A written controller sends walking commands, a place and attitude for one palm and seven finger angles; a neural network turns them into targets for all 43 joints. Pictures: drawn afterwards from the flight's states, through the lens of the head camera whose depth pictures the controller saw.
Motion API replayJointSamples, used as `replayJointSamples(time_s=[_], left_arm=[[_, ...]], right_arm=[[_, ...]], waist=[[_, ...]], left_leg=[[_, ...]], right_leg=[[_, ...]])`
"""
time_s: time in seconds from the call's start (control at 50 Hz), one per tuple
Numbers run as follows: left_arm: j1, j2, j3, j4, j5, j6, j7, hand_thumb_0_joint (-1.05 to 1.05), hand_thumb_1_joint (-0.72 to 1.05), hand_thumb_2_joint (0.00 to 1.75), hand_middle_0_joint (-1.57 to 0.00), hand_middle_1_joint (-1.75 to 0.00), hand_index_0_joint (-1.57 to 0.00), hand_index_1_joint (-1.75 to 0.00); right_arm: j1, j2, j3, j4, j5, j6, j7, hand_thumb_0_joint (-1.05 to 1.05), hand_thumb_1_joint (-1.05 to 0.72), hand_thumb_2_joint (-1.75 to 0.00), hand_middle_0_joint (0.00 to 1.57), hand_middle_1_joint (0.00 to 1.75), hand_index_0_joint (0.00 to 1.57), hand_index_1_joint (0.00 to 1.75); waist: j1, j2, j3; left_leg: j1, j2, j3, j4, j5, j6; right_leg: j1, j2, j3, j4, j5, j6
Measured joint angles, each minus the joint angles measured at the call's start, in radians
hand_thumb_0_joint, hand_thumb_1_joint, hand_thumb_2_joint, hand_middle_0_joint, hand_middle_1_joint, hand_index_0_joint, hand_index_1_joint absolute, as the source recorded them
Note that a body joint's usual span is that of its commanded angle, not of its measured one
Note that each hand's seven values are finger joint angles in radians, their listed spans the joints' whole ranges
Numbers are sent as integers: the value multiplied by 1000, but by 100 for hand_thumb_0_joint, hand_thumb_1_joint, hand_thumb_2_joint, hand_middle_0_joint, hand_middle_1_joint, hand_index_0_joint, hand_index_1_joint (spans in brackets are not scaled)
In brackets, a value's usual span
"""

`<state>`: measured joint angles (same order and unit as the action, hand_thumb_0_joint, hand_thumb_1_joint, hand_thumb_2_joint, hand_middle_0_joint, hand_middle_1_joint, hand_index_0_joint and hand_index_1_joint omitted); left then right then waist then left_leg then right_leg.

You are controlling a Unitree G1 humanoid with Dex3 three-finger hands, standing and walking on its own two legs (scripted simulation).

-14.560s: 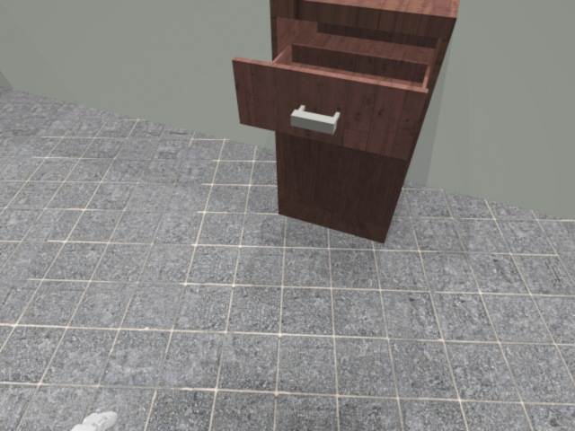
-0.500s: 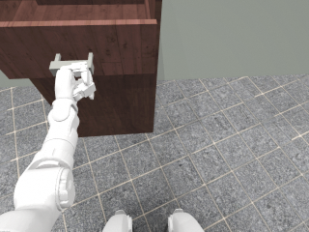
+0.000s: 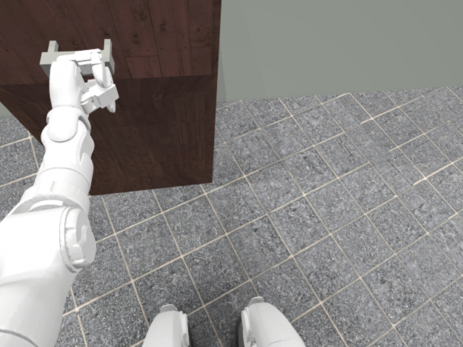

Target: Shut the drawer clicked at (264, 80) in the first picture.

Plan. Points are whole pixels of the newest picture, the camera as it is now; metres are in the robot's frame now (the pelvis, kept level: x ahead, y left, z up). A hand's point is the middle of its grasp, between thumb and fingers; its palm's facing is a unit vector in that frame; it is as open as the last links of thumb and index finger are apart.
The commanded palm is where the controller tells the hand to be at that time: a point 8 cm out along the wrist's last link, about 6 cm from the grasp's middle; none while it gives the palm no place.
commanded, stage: push the drawer shut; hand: left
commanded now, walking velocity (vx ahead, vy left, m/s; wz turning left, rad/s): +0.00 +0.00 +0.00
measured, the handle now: (80, 54) +0.61 +0.20 +0.08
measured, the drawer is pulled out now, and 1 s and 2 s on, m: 0.06 0.00 0.00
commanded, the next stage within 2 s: pull the fist back off the drawer in 0.70 s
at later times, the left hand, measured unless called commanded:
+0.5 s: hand (111, 59) +0.59 +0.14 +0.09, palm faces +0.04 -1.00 -0.03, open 3.4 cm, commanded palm +0.60 +0.18 +0.09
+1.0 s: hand (107, 57) +0.60 +0.15 +0.09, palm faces +0.02 -1.00 -0.04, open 3.5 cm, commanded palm +0.61 +0.17 +0.09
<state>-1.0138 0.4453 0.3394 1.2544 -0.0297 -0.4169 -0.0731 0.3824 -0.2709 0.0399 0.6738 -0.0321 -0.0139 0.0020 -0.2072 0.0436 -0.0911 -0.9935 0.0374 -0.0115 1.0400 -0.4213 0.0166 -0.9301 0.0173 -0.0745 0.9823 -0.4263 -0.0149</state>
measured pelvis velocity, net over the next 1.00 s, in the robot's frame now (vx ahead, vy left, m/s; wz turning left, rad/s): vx -0.01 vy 0.01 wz -0.02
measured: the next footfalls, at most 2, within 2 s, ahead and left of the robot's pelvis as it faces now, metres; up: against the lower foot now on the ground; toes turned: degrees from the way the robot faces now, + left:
none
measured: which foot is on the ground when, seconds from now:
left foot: down 0.00-1.00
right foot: down 0.00-1.00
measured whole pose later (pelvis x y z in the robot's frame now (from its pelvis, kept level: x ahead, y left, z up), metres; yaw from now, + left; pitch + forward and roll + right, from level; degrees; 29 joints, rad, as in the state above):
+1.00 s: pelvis -0.01 +0.01 -0.01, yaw -1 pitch +27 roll -6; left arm -1.31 0.64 0.35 1.42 0.06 -0.31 -0.07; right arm 0.45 -0.28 0.08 0.65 -0.07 -0.01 0.01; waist -0.31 0.06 -0.09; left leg -1.17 0.05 -0.04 1.11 -0.43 0.03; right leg -1.07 0.03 -0.10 1.00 -0.41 0.00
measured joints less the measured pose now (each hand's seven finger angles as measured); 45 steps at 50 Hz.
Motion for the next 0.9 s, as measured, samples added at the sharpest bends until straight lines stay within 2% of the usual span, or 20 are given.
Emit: replayJointSamples(time_s=[0.12,0.44,0.54,0.74,0.9], left_arm=[[-57,38,13,31,21,17,8,7,74,94,-140,-160,-140,-160],[-179,103,41,97,70,55,37,9,75,94,-140,-160,-140,-160],[-200,114,45,112,83,52,21,8,71,96,-140,-160,-140,-160],[-264,145,0,143,83,84,34,9,65,97,-140,-160,-140,-160],[-291,183,-8,161,82,103,17,11,65,98,-140,-160,-140,-160]], right_arm=[[13,-1,5,-5,-10,0,2,0,-91,-90,20,30,21,30],[59,8,15,-3,-38,32,25,0,-91,-90,20,30,21,30],[74,11,20,-2,-44,42,29,0,-91,-90,20,30,21,30],[68,9,30,-2,-44,30,22,0,-91,-90,20,30,21,30],[58,-2,41,-9,-38,4,10,0,-91,-90,20,30,21,30]], waist=[[-24,3,-2],[-68,17,-1],[-68,18,-2],[-83,16,0],[-100,16,1]], left_leg=[[-34,1,-2,13,-4,4],[-89,4,-6,33,-20,13],[-105,4,-12,41,-23,13],[-145,1,-31,58,-13,11],[-167,7,-32,67,-5,12]], right_leg=[[-30,2,-1,4,1,4],[-73,6,-4,1,-3,13],[-84,7,-9,4,-5,14],[-114,5,-28,13,3,11],[-135,11,-28,16,16,11]])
